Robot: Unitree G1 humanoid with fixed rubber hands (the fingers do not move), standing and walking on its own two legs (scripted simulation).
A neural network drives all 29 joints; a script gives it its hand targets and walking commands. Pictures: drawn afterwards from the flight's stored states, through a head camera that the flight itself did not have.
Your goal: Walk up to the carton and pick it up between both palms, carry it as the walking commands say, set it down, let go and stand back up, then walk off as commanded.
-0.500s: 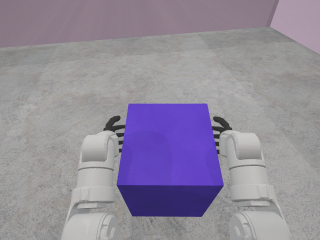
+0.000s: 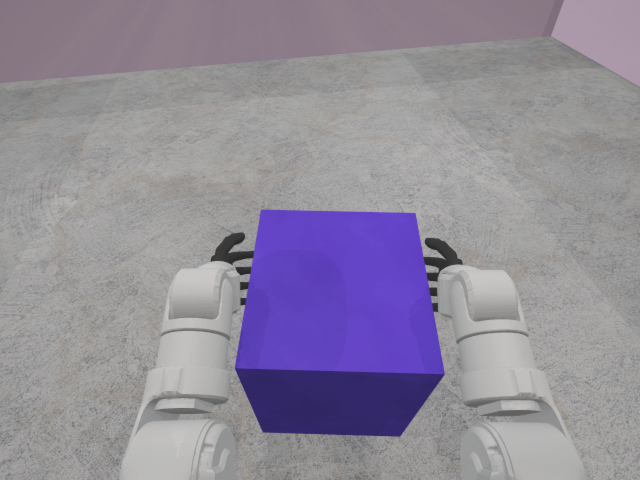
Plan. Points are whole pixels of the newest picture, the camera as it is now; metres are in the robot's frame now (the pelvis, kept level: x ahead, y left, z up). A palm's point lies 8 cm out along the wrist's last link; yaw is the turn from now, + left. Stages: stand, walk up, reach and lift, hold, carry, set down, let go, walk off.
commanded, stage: carry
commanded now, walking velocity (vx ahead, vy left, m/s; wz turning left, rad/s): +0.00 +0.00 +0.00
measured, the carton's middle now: (334, 329) +0.32 +0.00 +0.01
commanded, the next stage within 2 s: none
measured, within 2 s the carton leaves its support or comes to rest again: neither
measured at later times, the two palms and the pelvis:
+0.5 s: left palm (223, 280) +0.35 +0.14 +0.09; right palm (447, 280) +0.35 -0.15 +0.09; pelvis +0.01 +0.00 +0.00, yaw +0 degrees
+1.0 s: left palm (215, 284) +0.35 +0.15 +0.09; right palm (443, 285) +0.34 -0.14 +0.09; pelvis +0.01 +0.01 +0.00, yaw -1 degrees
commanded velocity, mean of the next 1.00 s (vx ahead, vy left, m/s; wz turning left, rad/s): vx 0.00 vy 0.00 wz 0.00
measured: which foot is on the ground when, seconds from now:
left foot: down 0.00-1.00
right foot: down 0.00-1.00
